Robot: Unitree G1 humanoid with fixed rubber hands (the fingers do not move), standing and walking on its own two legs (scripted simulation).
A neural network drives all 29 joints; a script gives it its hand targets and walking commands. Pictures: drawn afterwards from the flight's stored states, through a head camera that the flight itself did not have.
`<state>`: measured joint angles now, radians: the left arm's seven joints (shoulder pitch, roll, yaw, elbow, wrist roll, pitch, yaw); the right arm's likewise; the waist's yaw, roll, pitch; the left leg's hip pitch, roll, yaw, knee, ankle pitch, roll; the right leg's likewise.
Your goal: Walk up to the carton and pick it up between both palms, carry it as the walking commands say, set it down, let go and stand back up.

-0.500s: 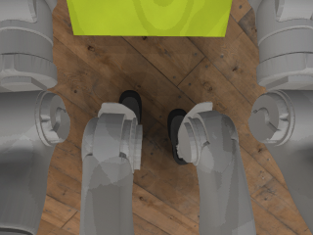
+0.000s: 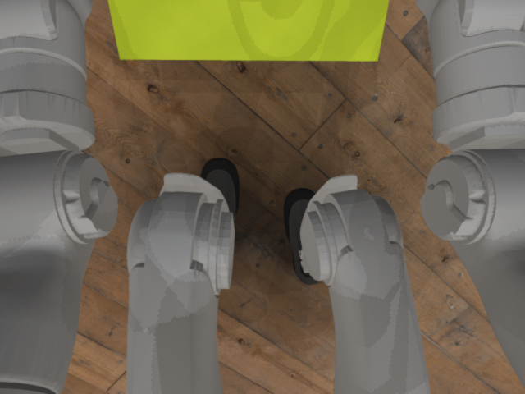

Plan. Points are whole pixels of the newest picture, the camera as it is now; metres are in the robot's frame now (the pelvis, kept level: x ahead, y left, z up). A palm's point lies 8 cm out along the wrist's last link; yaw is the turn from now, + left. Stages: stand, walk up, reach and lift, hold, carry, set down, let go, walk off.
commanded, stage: set down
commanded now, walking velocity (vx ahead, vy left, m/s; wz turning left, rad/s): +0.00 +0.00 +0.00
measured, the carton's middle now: out of the picture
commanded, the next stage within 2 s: none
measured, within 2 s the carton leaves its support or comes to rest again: rests again in 1.20 s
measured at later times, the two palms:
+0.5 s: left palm out of the picture +0.55 +0.25 -0.20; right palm out of the picture +0.58 -0.11 -0.18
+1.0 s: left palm out of the picture +0.55 +0.25 -0.21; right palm out of the picture +0.59 -0.11 -0.19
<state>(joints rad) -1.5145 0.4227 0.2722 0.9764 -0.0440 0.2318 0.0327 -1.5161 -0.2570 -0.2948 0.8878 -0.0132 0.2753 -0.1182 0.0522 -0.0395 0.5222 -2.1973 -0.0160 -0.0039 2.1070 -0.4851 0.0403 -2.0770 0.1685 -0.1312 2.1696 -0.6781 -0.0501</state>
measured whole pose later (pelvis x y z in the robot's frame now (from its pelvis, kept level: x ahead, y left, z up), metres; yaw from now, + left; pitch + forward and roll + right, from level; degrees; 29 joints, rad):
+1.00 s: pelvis +0.02 +0.00 -0.01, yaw -1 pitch +35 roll -2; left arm -1.51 0.42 0.40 0.99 -0.02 0.18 -0.03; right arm -1.54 -0.26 -0.29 0.90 -0.01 0.22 -0.08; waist 0.06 -0.05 0.52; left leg -2.22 0.01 0.01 2.16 -0.55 0.04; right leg -2.11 0.19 -0.13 2.22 -0.72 -0.05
